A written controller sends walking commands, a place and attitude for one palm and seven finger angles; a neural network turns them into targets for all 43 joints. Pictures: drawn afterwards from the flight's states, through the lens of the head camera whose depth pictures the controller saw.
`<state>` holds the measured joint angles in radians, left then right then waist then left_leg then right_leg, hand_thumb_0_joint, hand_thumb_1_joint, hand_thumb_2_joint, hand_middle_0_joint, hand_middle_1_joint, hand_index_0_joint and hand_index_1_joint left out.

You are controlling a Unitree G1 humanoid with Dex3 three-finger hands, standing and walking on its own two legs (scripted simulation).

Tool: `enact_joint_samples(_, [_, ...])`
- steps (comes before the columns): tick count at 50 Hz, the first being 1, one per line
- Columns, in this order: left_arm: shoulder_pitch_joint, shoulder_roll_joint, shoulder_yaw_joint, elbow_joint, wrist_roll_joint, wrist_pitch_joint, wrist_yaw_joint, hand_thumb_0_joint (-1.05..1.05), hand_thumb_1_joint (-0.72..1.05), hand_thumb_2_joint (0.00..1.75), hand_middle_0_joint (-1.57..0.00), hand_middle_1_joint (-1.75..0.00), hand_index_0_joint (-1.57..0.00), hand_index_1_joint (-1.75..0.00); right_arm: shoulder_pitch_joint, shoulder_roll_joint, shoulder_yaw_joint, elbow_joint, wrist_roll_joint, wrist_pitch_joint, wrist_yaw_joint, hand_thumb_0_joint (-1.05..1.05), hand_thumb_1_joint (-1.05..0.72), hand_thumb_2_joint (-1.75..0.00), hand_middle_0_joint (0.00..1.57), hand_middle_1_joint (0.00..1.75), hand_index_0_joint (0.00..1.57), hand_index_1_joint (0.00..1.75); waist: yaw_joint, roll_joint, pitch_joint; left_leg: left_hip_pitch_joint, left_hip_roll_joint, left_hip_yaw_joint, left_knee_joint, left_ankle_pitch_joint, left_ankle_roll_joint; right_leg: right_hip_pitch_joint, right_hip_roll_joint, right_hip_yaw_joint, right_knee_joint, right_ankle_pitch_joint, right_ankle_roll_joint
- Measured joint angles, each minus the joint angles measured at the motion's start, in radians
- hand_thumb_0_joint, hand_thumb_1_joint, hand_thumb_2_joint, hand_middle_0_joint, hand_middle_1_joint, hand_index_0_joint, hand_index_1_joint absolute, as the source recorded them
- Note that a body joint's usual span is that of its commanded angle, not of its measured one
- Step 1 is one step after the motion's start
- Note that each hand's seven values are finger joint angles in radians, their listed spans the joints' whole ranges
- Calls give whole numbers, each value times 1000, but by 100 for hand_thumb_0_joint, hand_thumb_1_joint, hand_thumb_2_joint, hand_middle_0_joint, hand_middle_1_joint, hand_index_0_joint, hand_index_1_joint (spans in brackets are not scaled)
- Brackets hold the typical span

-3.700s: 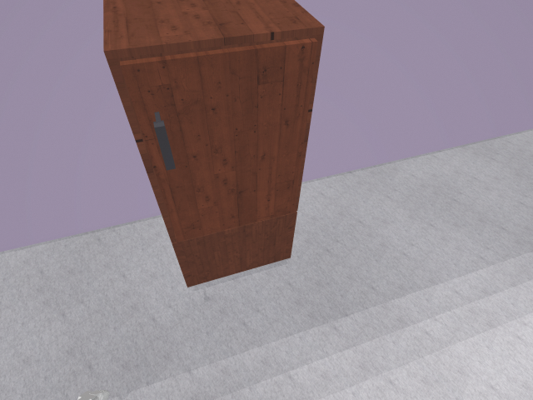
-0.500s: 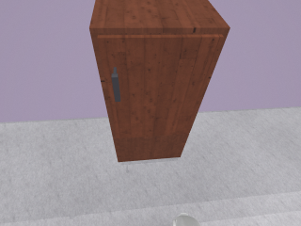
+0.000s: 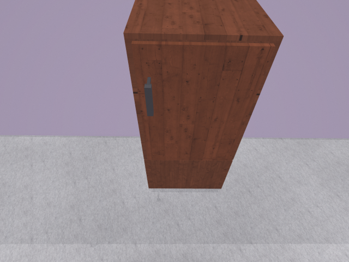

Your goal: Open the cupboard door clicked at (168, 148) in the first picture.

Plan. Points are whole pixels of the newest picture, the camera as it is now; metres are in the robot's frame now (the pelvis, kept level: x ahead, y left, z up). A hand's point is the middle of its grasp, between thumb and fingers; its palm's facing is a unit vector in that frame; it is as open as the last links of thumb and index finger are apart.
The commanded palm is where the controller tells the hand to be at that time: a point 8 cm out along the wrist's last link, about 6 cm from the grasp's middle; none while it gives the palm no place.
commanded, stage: come to a stop and stand still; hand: left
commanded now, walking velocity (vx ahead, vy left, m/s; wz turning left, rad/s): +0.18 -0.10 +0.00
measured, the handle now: (149, 96) +0.60 +0.13 +0.02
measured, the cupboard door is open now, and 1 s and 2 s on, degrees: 0 0 0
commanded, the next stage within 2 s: look again from close up in 1.14 s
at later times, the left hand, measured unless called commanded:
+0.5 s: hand out of the picture -0.02 +0.21 -0.17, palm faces -0.03 -0.99 -0.12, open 7.3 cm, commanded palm none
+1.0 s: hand out of the picture +0.04 +0.14 -0.16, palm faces +0.06 -0.97 -0.23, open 7.1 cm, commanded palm none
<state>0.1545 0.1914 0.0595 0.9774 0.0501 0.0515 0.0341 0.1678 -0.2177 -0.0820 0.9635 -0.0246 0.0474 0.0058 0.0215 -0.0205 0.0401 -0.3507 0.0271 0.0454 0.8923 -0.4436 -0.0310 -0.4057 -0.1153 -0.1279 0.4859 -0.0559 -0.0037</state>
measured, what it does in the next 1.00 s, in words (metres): steps on the spot: left foot, then right foot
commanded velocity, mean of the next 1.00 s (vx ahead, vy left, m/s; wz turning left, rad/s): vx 0.03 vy -0.07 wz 0.00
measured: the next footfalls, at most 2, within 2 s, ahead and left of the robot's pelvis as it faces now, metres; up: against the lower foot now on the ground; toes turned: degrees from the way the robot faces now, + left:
left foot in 0.06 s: +0.00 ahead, +0.13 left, +0.00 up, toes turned +3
right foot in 0.64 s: +0.03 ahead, -0.12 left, +0.00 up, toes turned -5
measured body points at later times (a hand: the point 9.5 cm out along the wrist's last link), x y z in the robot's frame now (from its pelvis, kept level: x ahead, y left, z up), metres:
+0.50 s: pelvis -0.01 +0.04 +0.02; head +0.02 +0.07 +0.47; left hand -0.01 +0.26 -0.16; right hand -0.11 -0.16 -0.12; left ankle -0.04 +0.12 -0.73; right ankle -0.04 -0.11 -0.67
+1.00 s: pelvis +0.01 -0.04 +0.01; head +0.01 -0.05 +0.46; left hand +0.04 +0.19 -0.14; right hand +0.01 -0.26 -0.15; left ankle -0.04 +0.12 -0.73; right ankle -0.01 -0.12 -0.73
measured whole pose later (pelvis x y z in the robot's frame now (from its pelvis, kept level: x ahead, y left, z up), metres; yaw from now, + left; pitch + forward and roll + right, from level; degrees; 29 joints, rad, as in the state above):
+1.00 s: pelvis +0.01 -0.04 +0.01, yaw +0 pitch -1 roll +0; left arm 0.21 0.15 0.03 1.12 0.01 -0.01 0.04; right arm 0.26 -0.15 -0.03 1.15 -0.02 0.00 -0.05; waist 0.00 0.03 0.02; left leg -0.10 0.09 0.02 0.41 -0.29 -0.08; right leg -0.15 0.03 -0.10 0.44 -0.27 -0.05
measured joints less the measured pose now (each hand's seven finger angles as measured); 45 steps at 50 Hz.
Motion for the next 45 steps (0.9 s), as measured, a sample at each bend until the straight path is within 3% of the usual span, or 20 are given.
enact_joint_samples(2, [30,22,7,9,-2,9,-1,0,91,90,-20,-30,-21,-30,33,9,12,-2,4,-20,0,0,-91,-90,19,29,20,30,4,-11,-29,105,-1,16,-198,10,14,-16,5,2,1,-8,14])
enact_joint_samples(3, [43,29,9,16,-8,14,-2,1,91,90,-20,-30,-21,-30,54,12,16,-1,2,-32,-3,0,-91,-90,19,29,20,30,-1,-7,-45,140,-1,5,-289,-2,27,-40,12,2,36,-71,24])
enact_joint_samples(5, [65,46,16,36,-20,28,-3,1,91,90,-20,-30,-21,-30,88,39,28,17,-6,-33,-15,0,-91,-90,19,29,20,30,-12,-28,-50,139,-13,7,-308,48,50,-80,37,66,155,-232,35])
enact_joint_samples(6, [78,49,19,43,-21,32,-8,1,91,90,-20,-30,-20,-30,111,51,37,26,-9,-30,-21,0,-91,-90,19,29,20,30,-16,-29,-54,146,-13,5,-333,80,58,-98,57,97,226,-253,35])
enact_joint_samples(10, [130,52,22,63,-15,13,-31,1,91,90,-19,-30,-20,-30,189,89,64,82,-6,-34,-34,0,-91,-90,20,30,20,30,-15,-25,-61,193,-10,-9,-482,188,68,-130,118,159,478,-191,39])
enact_joint_samples(14, [190,46,17,104,-16,4,-36,1,91,90,-19,-30,-20,-30,233,118,69,117,3,-53,-48,1,-91,-90,20,30,20,30,-18,-42,-59,219,-23,10,-563,228,78,-97,129,170,544,-151,49])
enact_joint_samples(22, [190,14,2,156,-19,31,-35,1,91,90,-19,-30,-20,-30,281,152,69,167,-1,-78,-82,1,-91,-90,20,30,21,30,-58,-54,-37,235,-25,36,-578,222,80,-3,106,139,449,-246,55])
enact_joint_samples(29, [69,-12,-13,137,-27,10,-14,2,95,90,-19,-30,-20,-30,275,153,64,212,-5,-66,-72,1,-91,-90,20,30,21,30,-80,-21,-11,218,-5,31,-514,185,54,92,79,99,191,-296,40])
enact_joint_samples(32, [37,-3,-15,126,-34,-19,-12,2,96,90,-19,-30,-20,-30,271,152,60,222,1,-63,-65,1,-91,-90,20,30,21,30,-77,-14,-16,197,-7,34,-451,147,31,172,70,89,12,-187,30])
enact_joint_samples(33, [27,-9,-16,129,-35,-31,-8,2,96,90,-19,-30,-20,-30,264,146,59,226,5,-61,-63,1,-91,-90,20,30,20,30,-73,0,-16,189,1,33,-425,130,22,188,77,85,-10,-213,21])
enact_joint_samples(37, [12,-45,-36,132,-38,-60,-5,1,94,90,-19,-30,-20,-30,230,122,60,221,9,-52,-53,1,-91,-90,20,30,20,30,-77,57,-28,199,28,5,-427,126,-2,202,103,57,-4,-232,-11])
enact_joint_samples(45, [24,-46,-30,129,-46,-73,13,-1,96,90,-20,-30,-21,-30,128,109,62,195,8,-60,-55,1,-91,-90,20,30,20,30,-41,45,-34,240,51,-14,-479,151,-35,235,127,35,-27,-229,-40])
